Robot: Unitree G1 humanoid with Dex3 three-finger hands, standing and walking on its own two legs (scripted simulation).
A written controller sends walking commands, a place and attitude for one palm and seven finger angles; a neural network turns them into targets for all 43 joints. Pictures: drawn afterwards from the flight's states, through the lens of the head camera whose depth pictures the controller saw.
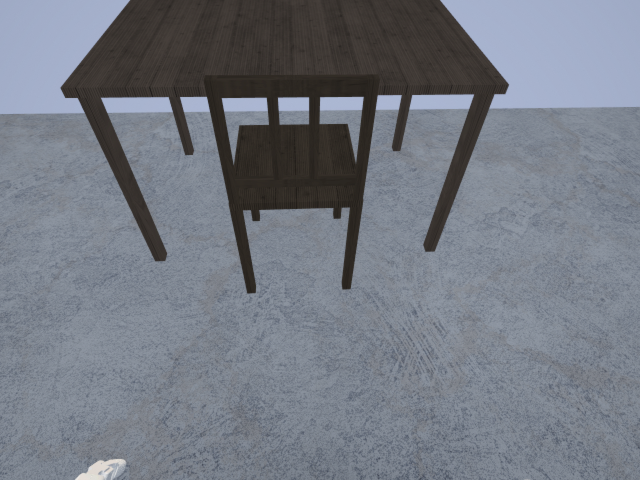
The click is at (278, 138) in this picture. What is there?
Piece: chair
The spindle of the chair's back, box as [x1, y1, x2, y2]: [267, 98, 282, 179]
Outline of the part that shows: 267,98 273,176 274,179 282,179 277,98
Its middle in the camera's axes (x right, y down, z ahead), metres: -0.12 -0.25 +0.99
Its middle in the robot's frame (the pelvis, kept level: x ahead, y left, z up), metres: +0.90 +0.17 -0.09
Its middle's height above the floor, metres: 0.67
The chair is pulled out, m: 0.00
